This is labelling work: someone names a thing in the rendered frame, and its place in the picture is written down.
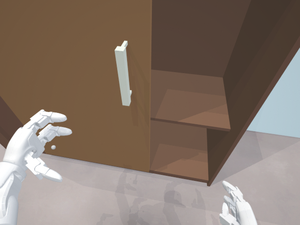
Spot handle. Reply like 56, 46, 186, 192
115, 41, 132, 106

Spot wardrobe door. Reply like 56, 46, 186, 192
0, 0, 152, 172
0, 96, 24, 141

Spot robot left hand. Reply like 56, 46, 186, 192
3, 110, 72, 182

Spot left robot forearm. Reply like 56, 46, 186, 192
0, 162, 27, 225

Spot robot right hand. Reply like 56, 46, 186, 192
219, 181, 257, 225

